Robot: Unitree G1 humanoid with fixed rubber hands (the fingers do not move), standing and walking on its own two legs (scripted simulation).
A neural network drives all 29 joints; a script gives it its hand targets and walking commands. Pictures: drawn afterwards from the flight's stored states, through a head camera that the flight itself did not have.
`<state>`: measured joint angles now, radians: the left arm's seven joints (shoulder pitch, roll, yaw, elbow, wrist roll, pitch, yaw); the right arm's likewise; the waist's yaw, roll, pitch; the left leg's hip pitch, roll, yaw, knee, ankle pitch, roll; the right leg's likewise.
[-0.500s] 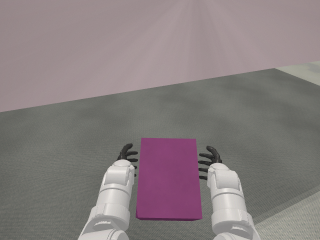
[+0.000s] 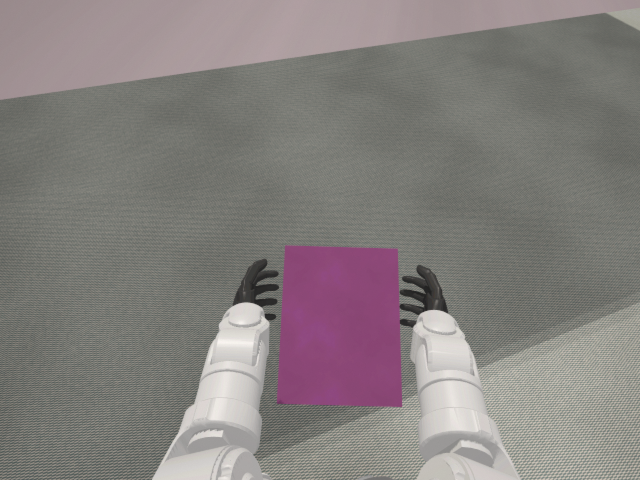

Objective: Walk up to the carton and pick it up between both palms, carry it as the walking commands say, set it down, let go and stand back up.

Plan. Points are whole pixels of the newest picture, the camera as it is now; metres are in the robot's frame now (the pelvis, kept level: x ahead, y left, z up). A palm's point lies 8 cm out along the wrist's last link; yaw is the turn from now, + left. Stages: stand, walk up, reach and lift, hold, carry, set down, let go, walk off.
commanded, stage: set down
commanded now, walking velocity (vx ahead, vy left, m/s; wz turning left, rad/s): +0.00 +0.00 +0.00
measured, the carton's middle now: (337, 325) +0.37 -0.05 -0.10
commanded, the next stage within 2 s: none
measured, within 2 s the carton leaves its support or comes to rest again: neither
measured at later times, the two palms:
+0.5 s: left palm (262, 318) +0.39 +0.07 -0.10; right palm (415, 331) +0.35 -0.17 -0.10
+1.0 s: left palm (269, 325) +0.42 +0.06 -0.19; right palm (403, 340) +0.37 -0.18 -0.19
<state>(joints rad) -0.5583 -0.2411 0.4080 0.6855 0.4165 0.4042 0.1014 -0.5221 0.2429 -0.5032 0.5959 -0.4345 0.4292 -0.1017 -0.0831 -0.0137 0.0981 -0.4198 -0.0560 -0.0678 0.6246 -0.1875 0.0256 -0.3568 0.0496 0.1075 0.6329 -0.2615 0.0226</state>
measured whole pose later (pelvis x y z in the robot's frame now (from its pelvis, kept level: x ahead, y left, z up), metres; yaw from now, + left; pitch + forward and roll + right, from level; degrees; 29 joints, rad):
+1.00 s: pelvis +0.00 +0.00 -0.13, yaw +1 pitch +32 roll -3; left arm -0.74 -0.19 0.34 0.74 0.29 0.15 0.24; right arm -0.64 0.20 -0.51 0.59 -0.26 0.19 -0.12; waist -0.11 0.05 -0.13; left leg -1.46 -0.10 -0.09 1.29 -0.39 0.01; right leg -1.37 0.07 0.05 1.30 -0.49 0.04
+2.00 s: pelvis -0.04 -0.01 -0.26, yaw -1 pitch +40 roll -3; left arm -1.18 -0.05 0.39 0.84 0.27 0.27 0.23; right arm -1.06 0.10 -0.58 0.65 -0.27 0.31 -0.12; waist -0.10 0.05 -0.01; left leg -2.01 -0.11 -0.07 1.76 -0.45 -0.02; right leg -1.92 0.10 0.03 1.80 -0.58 0.05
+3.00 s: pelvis -0.04 -0.02 -0.36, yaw -1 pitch +41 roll -2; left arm -1.47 0.17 0.25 1.00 0.07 0.23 0.21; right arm -1.34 -0.05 -0.46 0.75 -0.14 0.28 -0.09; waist -0.10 0.06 0.28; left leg -2.29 -0.11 -0.06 2.09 -0.51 -0.04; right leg -2.20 0.13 0.01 2.14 -0.66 0.05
